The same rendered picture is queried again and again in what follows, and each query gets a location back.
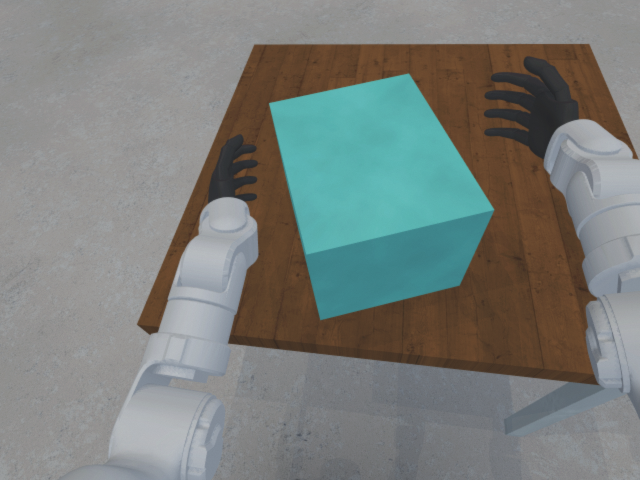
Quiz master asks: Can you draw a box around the right robot upper arm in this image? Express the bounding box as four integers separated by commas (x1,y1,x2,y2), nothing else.
585,291,640,419

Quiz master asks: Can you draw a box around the robot left hand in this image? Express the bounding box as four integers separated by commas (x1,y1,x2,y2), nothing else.
208,134,258,204

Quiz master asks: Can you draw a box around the robot right hand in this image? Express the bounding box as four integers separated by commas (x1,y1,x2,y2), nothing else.
484,56,579,159

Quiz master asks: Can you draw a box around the left robot forearm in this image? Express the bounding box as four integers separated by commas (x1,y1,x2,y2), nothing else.
108,197,258,459

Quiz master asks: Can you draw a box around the right robot forearm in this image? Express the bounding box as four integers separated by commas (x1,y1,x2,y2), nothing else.
544,119,640,297

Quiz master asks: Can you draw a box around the left robot upper arm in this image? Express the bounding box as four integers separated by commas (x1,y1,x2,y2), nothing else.
57,383,225,480

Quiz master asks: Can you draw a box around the carton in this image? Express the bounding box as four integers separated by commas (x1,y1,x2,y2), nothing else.
269,74,494,320

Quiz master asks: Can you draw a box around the table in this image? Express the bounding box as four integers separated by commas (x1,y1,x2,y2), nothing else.
137,44,639,437

